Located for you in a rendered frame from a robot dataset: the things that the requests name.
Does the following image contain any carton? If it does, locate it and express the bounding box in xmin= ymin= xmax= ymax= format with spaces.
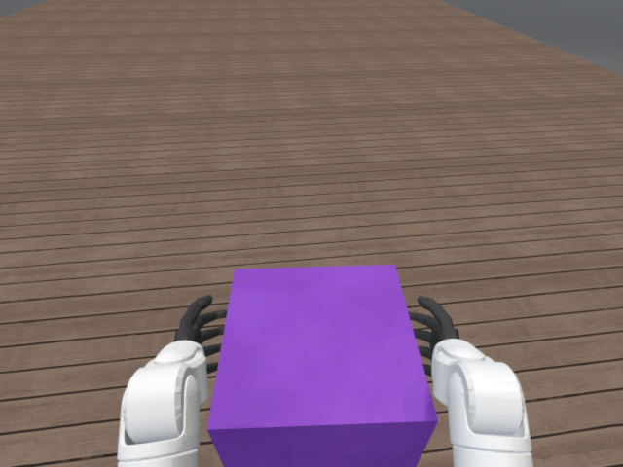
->
xmin=207 ymin=265 xmax=438 ymax=467

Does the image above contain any right robot forearm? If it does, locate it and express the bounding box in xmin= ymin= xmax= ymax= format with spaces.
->
xmin=431 ymin=339 xmax=533 ymax=467

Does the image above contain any robot left hand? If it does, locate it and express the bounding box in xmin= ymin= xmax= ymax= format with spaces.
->
xmin=174 ymin=295 xmax=227 ymax=374

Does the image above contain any left robot forearm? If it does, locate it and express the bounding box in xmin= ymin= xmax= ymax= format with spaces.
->
xmin=117 ymin=341 xmax=209 ymax=467

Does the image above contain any robot right hand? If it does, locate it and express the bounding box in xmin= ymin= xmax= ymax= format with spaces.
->
xmin=408 ymin=296 xmax=459 ymax=377

